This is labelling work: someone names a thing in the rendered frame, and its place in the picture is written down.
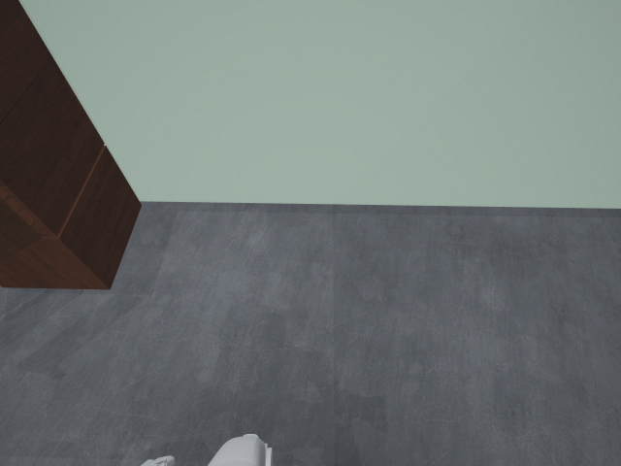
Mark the left robot thigh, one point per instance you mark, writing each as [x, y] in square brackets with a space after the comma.
[243, 451]

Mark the cupboard door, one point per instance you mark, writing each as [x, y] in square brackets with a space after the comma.
[15, 233]

